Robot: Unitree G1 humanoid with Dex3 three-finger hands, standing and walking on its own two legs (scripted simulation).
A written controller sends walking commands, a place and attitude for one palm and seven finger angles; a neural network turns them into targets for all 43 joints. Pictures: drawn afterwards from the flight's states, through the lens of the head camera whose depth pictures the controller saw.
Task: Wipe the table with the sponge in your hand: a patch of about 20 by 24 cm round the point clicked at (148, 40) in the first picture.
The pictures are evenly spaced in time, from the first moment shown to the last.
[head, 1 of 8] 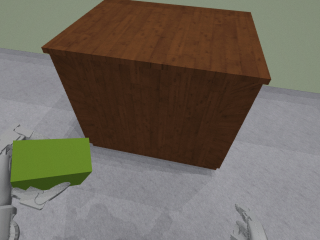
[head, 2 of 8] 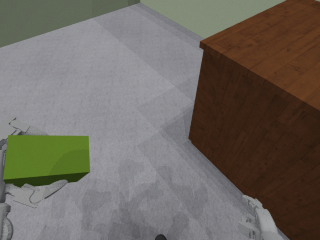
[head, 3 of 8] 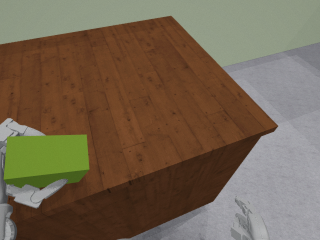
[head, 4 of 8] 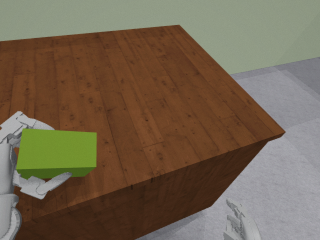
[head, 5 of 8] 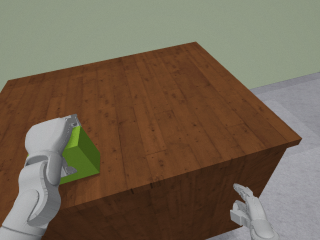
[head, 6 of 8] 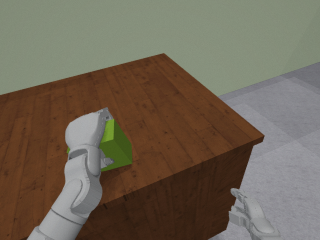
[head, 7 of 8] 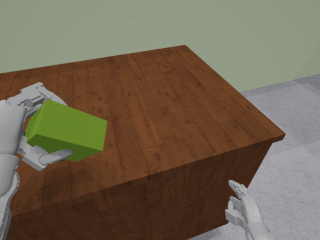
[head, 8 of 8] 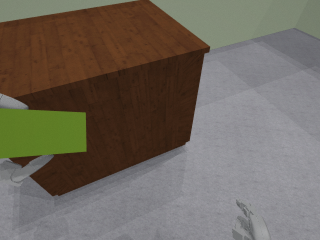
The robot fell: no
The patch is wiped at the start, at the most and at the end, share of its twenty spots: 0.00 0.90 0.90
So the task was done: no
